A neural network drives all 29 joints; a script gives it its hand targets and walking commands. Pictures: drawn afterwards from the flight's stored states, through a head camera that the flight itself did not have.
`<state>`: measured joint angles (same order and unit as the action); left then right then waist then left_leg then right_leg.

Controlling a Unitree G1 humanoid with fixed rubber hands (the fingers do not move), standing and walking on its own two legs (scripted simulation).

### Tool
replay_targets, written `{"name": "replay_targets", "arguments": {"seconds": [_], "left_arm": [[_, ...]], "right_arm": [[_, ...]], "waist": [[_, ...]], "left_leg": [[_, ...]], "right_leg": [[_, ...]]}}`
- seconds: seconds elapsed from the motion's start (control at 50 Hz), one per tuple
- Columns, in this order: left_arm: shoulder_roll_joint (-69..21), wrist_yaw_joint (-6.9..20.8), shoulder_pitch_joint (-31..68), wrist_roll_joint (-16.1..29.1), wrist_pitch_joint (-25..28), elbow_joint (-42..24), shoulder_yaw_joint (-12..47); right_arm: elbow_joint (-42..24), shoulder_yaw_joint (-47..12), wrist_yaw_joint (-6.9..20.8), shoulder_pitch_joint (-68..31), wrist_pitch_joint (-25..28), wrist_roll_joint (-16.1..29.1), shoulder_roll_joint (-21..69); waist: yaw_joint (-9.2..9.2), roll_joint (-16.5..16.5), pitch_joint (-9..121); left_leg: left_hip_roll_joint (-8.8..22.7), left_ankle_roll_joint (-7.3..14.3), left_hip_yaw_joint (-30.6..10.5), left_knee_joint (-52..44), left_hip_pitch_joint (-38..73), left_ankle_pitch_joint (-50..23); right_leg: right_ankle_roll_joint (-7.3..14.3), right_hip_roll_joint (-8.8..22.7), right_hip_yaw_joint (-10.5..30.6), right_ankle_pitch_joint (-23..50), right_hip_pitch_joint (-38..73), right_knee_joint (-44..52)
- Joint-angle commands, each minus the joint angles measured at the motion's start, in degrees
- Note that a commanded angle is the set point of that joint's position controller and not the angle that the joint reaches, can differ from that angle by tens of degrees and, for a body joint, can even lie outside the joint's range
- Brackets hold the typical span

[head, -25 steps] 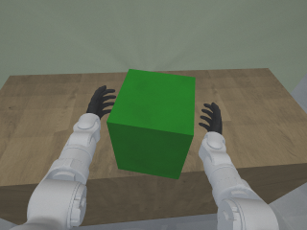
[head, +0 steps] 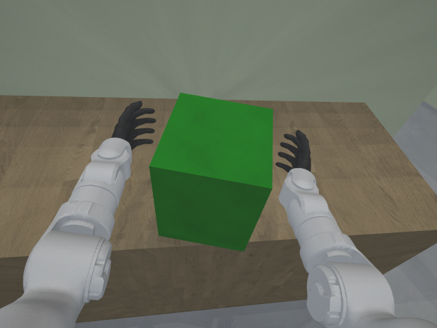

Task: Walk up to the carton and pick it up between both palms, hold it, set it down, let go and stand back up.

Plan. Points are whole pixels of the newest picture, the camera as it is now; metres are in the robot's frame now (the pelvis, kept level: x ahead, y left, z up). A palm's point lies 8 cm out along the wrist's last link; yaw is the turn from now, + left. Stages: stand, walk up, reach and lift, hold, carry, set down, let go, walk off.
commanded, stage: set down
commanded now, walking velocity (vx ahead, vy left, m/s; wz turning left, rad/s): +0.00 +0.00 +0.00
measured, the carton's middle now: (213, 175) +0.44 -0.02 +0.01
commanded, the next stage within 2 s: none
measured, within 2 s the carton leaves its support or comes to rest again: neither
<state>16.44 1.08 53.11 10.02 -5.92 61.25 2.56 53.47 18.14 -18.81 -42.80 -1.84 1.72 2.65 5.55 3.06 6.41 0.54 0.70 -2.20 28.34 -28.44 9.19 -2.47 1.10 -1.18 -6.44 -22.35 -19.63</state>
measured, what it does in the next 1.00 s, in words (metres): stands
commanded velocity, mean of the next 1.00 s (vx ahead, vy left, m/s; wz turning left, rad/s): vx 0.00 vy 0.00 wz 0.00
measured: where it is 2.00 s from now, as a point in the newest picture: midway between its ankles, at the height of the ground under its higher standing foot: outside the picture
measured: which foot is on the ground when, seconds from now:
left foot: down 0.00-1.00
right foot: down 0.00-1.00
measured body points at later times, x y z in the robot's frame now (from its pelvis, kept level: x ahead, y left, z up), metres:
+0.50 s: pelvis -0.02 +0.00 +0.00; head -0.03 +0.04 +0.45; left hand +0.41 +0.16 +0.09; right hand +0.33 -0.20 +0.08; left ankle +0.04 +0.10 -0.74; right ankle +0.03 -0.16 -0.74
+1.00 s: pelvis -0.01 +0.00 +0.00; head +0.01 +0.03 +0.45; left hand +0.39 +0.20 +0.03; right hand +0.29 -0.22 +0.01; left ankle +0.04 +0.10 -0.74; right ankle +0.03 -0.16 -0.74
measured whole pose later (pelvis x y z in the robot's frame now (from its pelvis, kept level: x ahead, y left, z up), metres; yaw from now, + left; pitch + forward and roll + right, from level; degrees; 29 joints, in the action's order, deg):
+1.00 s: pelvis -0.01 +0.00 +0.00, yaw +0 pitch +5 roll -3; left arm 20.6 4.3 31.8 13.2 2.8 54.4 4.7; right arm 37.0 9.4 -18.0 -16.2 0.9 4.2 0.9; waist 5.6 0.7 3.2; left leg 0.6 0.8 -2.2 30.0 -24.8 9.8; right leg -2.5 1.0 -1.2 -7.2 -18.8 -21.4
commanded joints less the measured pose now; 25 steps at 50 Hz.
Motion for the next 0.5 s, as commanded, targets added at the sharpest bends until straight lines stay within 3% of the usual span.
{"name": "replay_targets", "arguments": {"seconds": [0.0,0.02,0.04,0.08,0.1,0.12,0.14,0.18,0.28,0.36,0.4,0.42,0.46,0.48], "left_arm": [[11.3,0.6,29.2,1.5,3.4,-20.9,-1.7],[12.3,0.5,29.3,1.6,3.4,-23.6,-2.4],[13.2,0.7,31.9,2.3,3.5,-20.4,-2.3],[12.5,0.8,27.6,2.9,3.5,-25.3,-1.9],[14.2,0.7,30.4,3.3,3.4,-24.1,-3.1],[14.1,0.7,29.3,4.0,3.5,-24.7,-2.4],[14.1,0.9,26.5,4.1,3.5,-24.5,-2.3],[16.1,0.9,29.0,5.4,3.8,-22.9,-2.9],[16.0,2.5,21.9,5.9,4.2,-18.9,-3.1],[14.5,4.4,13.2,3.0,4.8,-15.0,-3.7],[15.6,4.5,15.3,2.5,5.7,-14.8,-3.8],[14.7,4.6,11.9,1.7,6.0,-14.0,-3.9],[15.3,4.1,15.7,2.6,7.1,-15.2,-2.4],[14.6,4.0,13.3,2.2,7.3,-15.5,-2.5]], "right_arm": [[-16.9,-7.0,-0.8,-22.1,7.5,8.5,-11.8],[-20.2,-7.4,-0.8,-22.4,8.0,8.8,-12.5],[-19.1,-7.0,-0.7,-24.4,7.6,8.6,-12.4],[-25.1,-8.5,-0.4,-21.5,8.5,9.9,-12.5],[-26.8,-8.0,-0.2,-25.9,8.2,9.4,-13.1],[-27.6,-7.6,-0.2,-24.4,7.7,9.0,-13.6],[-27.7,-8.5,0.0,-21.7,7.1,9.1,-13.0],[-31.5,-8.6,0.0,-26.0,5.6,8.6,-13.4],[-31.7,-12.5,0.4,-20.7,1.6,8.5,-11.7],[-26.7,-16.3,0.2,-11.6,0.9,9.9,-9.0],[-25.8,-16.0,-0.1,-12.6,0.9,10.1,-8.2],[-24.4,-17.1,0.1,-8.7,1.2,10.6,-6.8],[-25.4,-14.5,0.0,-12.0,1.2,9.2,-7.5],[-25.0,-14.3,-0.1,-8.7,1.3,8.5,-6.2]], "waist": [[7.74,-15.7,43.3],[6.62,-15.8,45.1],[6.91,-15.1,42.8],[6.89,-13.8,45.1],[5.72,-12.3,44.8],[6.86,-11.4,44.2],[6.74,-10.1,42.4],[5.86,-7.2,40.7],[5.02,-0.9,33.3],[3.96,-0.6,24.3],[2.70,-2.6,22.2],[2.06,-2.1,18.3],[2.55,-5.0,16.8],[2.52,-5.6,14.6]], "left_leg": [[-0.4,-7.6,2.3,2.4,33.2,-27.3],[-0.5,-7.9,2.6,2.7,33.5,-28.8],[-0.8,-7.5,2.8,2.5,31.5,-26.0],[-1.0,-7.2,2.7,2.5,32.4,-28.0],[-1.0,-6.9,2.9,2.2,29.9,-25.4],[-1.2,-6.5,3.0,1.4,29.5,-22.9],[-1.2,-6.1,3.0,0.6,28.9,-20.6],[-1.9,-4.5,4.1,-0.4,24.2,-13.8],[-2.2,-1.2,4.8,-2.3,21.7,-8.2],[-2.2,-0.4,4.5,-3.7,21.3,-5.4],[-2.3,-0.3,4.8,-4.2,20.0,-1.8],[-2.1,-0.1,4.7,-4.6,19.8,-0.2],[-1.8,-0.5,4.7,-5.4,18.4,4.8],[-1.8,-0.4,4.8,-5.7,18.2,5.9]], "right_leg": [[1.5,-6.1,-2.7,23.8,10.6,-2.1],[1.3,-6.0,-2.5,24.5,11.6,-2.3],[1.0,-5.7,-2.3,22.0,10.1,-2.3],[0.9,-5.9,-2.0,25.9,12.7,-2.9],[0.5,-5.6,-1.8,23.5,11.9,-3.1],[0.5,-5.5,-1.9,23.2,12.2,-3.1],[0.4,-5.4,-1.7,23.1,13.7,-3.2],[0.1,-4.8,-1.2,19.4,13.4,-3.6],[0.3,-4.3,-0.8,15.1,17.3,-4.4],[0.8,-3.9,-0.3,12.1,21.8,-4.0],[1.3,-3.5,-0.1,6.6,20.8,-3.3],[1.6,-3.5,0.2,4.5,20.9,-2.7],[2.2,-3.4,-0.3,-1.7,18.2,-2.2],[2.5,-3.5,-0.2,-2.8,18.2,-1.9]]}}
